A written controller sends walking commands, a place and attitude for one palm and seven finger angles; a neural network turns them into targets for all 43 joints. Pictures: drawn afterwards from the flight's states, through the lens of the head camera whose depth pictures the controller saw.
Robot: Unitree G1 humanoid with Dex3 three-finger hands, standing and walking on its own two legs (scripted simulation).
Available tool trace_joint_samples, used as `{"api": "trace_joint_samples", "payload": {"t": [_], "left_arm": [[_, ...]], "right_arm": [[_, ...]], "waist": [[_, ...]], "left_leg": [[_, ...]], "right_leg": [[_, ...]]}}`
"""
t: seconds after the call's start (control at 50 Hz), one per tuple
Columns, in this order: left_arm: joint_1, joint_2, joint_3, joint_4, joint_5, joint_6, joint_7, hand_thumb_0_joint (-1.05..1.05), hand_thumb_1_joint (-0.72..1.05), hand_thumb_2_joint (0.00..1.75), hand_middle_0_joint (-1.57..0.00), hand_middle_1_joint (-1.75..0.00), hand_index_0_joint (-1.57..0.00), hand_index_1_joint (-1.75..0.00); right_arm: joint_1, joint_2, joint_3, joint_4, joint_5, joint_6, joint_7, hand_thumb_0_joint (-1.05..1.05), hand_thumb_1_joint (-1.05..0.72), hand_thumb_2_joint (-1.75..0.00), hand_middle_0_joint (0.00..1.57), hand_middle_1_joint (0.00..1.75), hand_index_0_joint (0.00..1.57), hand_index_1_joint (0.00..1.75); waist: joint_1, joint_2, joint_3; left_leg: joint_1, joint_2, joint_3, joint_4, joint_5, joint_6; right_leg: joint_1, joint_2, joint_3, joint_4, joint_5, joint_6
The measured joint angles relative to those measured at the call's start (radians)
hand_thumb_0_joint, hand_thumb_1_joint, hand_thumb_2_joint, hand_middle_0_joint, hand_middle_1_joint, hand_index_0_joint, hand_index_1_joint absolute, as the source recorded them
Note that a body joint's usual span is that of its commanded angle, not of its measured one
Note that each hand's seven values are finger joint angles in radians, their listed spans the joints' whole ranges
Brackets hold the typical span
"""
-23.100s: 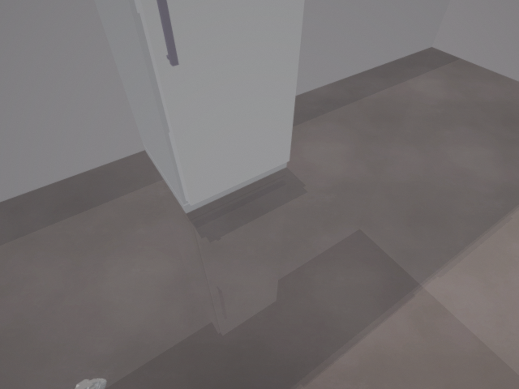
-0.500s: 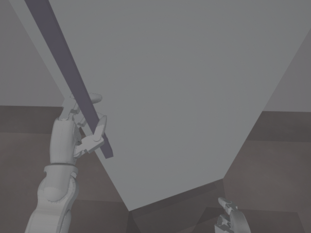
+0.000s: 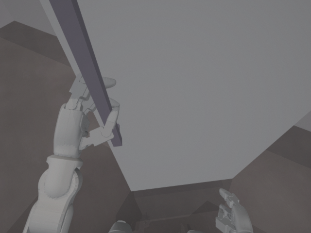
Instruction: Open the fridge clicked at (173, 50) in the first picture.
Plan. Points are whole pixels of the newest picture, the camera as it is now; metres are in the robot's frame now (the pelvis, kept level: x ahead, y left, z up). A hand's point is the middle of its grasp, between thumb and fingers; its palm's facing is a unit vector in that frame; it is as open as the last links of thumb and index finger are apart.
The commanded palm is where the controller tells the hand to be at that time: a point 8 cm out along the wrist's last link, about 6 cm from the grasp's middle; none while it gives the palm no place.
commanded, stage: walk backward, drawing the door open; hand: left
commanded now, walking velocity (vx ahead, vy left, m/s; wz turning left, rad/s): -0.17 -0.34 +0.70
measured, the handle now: (90, 60) +0.33 +0.12 +0.28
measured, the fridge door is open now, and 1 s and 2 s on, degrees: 35 64 66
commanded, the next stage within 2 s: stop walking and hold the door back in 1.00 s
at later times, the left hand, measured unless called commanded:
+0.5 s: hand (136, 191) +0.17 +0.04 +0.18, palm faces +0.50 -0.82 -0.26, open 7.0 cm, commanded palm +0.11 +0.08 +0.19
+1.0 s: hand out of the picture +0.06 -0.05 +0.18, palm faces +0.78 -0.57 -0.26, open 6.4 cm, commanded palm +0.00 -0.04 +0.18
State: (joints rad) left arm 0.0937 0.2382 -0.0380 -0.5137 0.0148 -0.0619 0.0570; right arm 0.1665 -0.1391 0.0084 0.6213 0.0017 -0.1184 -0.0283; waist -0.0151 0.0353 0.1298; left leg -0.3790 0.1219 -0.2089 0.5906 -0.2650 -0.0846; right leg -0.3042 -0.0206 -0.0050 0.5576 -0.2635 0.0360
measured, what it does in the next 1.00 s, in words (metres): steps to the right, turning left: left foot, then right foot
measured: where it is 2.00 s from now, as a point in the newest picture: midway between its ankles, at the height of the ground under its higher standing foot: outside the picture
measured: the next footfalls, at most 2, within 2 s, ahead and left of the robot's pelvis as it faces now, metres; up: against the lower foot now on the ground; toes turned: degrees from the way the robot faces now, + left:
left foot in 0.22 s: -0.01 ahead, +0.05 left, +0.00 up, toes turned +17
right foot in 0.48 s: +0.07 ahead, -0.33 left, +0.00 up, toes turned +19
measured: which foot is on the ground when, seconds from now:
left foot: up 0.00-0.20, down 0.22-0.48, up 0.50-0.74, down 0.76-1.00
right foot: down 0.00-0.20, up 0.22-0.46, down 0.48-0.76, up 0.78-1.00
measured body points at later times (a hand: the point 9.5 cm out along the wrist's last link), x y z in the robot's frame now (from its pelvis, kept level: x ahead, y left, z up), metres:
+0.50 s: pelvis -0.03 -0.21 +0.00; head +0.03 -0.19 +0.44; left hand +0.14 +0.08 +0.19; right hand +0.20 -0.33 -0.11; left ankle -0.06 +0.02 -0.71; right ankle +0.04 -0.34 -0.73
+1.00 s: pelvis -0.02 -0.37 +0.02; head +0.01 -0.34 +0.47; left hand +0.02 -0.02 +0.19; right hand +0.24 -0.41 -0.07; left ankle -0.09 -0.22 -0.72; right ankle +0.11 -0.46 -0.67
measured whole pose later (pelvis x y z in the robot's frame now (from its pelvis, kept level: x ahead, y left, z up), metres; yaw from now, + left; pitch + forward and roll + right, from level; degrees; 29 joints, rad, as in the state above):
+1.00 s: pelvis -0.02 -0.37 +0.02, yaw +41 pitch -1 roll -3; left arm 0.17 0.30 0.18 -0.43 -0.03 -0.07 0.09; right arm 0.18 -0.14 0.03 0.60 0.00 -0.13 -0.06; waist 0.00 0.04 0.12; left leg -0.26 0.13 -0.06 0.46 -0.17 -0.06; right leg -0.44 0.00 -0.03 0.88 -0.41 0.06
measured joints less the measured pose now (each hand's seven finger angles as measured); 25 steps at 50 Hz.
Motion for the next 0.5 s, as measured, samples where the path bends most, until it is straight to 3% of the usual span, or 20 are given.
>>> {"api": "trace_joint_samples", "payload": {"t": [0.04, 0.1, 0.14, 0.2, 0.22, 0.24, 0.28, 0.32, 0.36, 0.44, 0.48, 0.5], "left_arm": [[-0.001, -0.022, 0.02, -0.001, -0.004, -0.006, 0.003, -0.09, 0.6, 0.82, -0.44, -1.37, -0.18, -1.21], [0.013, -0.031, 0.025, -0.019, -0.004, 0.003, -0.009, -0.08, 0.6, 0.82, -0.45, -1.38, -0.19, -1.24], [0.027, -0.034, 0.018, -0.029, 0.001, -0.002, -0.015, -0.08, 0.6, 0.81, -0.45, -1.39, -0.2, -1.25], [0.041, -0.033, 0.001, -0.062, 0.013, 0.004, -0.017, -0.08, 0.6, 0.81, -0.46, -1.4, -0.2, -1.24], [0.037, -0.031, -0.002, -0.073, 0.017, 0.007, -0.012, -0.09, 0.6, 0.8, -0.46, -1.4, -0.19, -1.22], [0.02, -0.019, 0.002, -0.064, 0.018, -0.004, -0.009, -0.1, 0.61, 0.8, -0.47, -1.4, -0.18, -1.21], [0.004, 0.003, 0.02, -0.042, 0.016, -0.021, -0.014, -0.1, 0.61, 0.8, -0.48, -1.4, -0.17, -1.2], [0.004, 0.016, 0.038, -0.026, 0.016, -0.025, -0.018, -0.1, 0.61, 0.8, -0.48, -1.4, -0.17, -1.22], [0.011, 0.013, 0.051, -0.012, 0.01, -0.025, -0.018, -0.1, 0.61, 0.8, -0.48, -1.4, -0.19, -1.24], [0.033, 0.012, 0.094, 0.009, -0.027, -0.013, 0.0, -0.08, 0.62, 0.81, -0.47, -1.4, -0.21, -1.26], [0.042, 0.033, 0.141, 0.006, -0.041, -0.004, 0.019, -0.09, 0.62, 0.82, -0.47, -1.4, -0.2, -1.27], [0.044, 0.026, 0.168, 0.007, -0.04, -0.008, 0.027, -0.09, 0.62, 0.82, -0.47, -1.4, -0.2, -1.27]], "right_arm": [[-0.05, -0.025, -0.016, 0.012, 0.0, 0.012, -0.005, 0.01, -0.91, -0.9, 0.21, 0.3, 0.21, 0.3], [-0.08, -0.043, -0.037, 0.001, -0.009, 0.02, -0.031, 0.01, -0.91, -0.9, 0.2, 0.3, 0.21, 0.3], [-0.078, -0.049, -0.039, -0.022, -0.014, 0.02, -0.043, 0.01, -0.91, -0.9, 0.2, 0.3, 0.2, 0.3], [-0.052, -0.062, -0.035, -0.072, -0.021, 0.002, -0.051, 0.01, -0.91, -0.9, 0.2, 0.3, 0.2, 0.3], [-0.043, -0.068, -0.039, -0.092, -0.025, -0.008, -0.052, 0.01, -0.91, -0.9, 0.2, 0.3, 0.2, 0.3], [-0.05, -0.055, -0.046, -0.088, -0.029, -0.013, -0.05, 0.01, -0.91, -0.9, 0.2, 0.3, 0.2, 0.3], [-0.06, -0.026, -0.039, -0.064, -0.033, -0.01, -0.039, 0.01, -0.91, -0.9, 0.2, 0.3, 0.2, 0.3], [-0.057, -0.009, -0.025, -0.043, -0.034, -0.009, -0.03, 0.01, -0.91, -0.9, 0.2, 0.3, 0.2, 0.3], [-0.045, -0.004, -0.016, -0.03, -0.03, -0.009, -0.021, 0.01, -0.91, -0.9, 0.2, 0.3, 0.2, 0.3], [-0.004, 0.001, -0.002, -0.024, -0.011, -0.008, -0.017, 0.01, -0.91, -0.9, 0.2, 0.3, 0.21, 0.3], [0.01, 0.012, 0.009, -0.028, -0.002, -0.006, -0.017, 0.01, -0.9, -0.9, 0.21, 0.3, 0.21, 0.3], [-0.008, 0.004, 0.012, -0.017, 0.0, -0.001, -0.017, 0.01, -0.9, -0.9, 0.21, 0.3, 0.21, 0.3]], "waist": [[-0.016, 0.021, 0.028], [-0.025, -0.013, 0.052], [-0.034, -0.039, 0.049], [-0.036, -0.052, 0.008], [-0.035, -0.035, -0.006], [-0.03, -0.051, 0.01], [-0.023, -0.075, 0.043], [-0.02, -0.064, 0.057], [-0.008, -0.029, 0.06], [0.015, 0.022, 0.031], [0.025, -0.002, 0.003], [0.024, 0.005, 0.009]], "left_leg": [[-0.085, -0.022, 0.031, 0.224, -0.16, 0.035], [-0.137, -0.081, 0.166, 0.502, -0.268, 0.053], [-0.099, -0.094, 0.258, 0.458, -0.26, 0.056], [0.023, -0.094, 0.331, 0.154, -0.117, 0.068], [0.049, -0.081, 0.308, 0.069, -0.051, 0.095], [0.043, -0.084, 0.296, 0.079, -0.052, 0.105], [0.053, -0.082, 0.261, 0.068, -0.051, 0.086], [0.065, -0.058, 0.205, 0.007, -0.008, 0.053], [0.07, -0.021, 0.15, -0.055, 0.043, 0.025], [0.048, 0.031, 0.061, -0.094, 0.081, -0.015], [-0.001, 0.022, 0.043, -0.025, 0.025, 0.003], [-0.046, 0.02, 0.036, 0.087, -0.073, 0.018]], "right_leg": [[-0.015, 0.008, -0.045, 0.041, -0.009, -0.023], [-0.007, -0.023, -0.085, 0.048, -0.014, -0.052], [-0.004, -0.039, -0.12, 0.038, -0.007, -0.066], [-0.065, -0.042, -0.173, 0.1, -0.027, -0.083], [-0.113, -0.025, -0.175, 0.186, -0.079, -0.067], [-0.151, -0.016, -0.133, 0.294, -0.139, -0.046], [-0.203, 0.018, -0.055, 0.477, -0.181, -0.016], [-0.236, 0.038, -0.027, 0.561, -0.156, 0.002], [-0.224, 0.037, -0.018, 0.503, -0.124, 0.008], [-0.067, 0.019, -0.001, 0.176, -0.108, 0.015], [0.024, -0.013, -0.005, -0.007, -0.008, 0.014], [0.008, -0.005, -0.02, 0.015, 0.016, 0.009]]}}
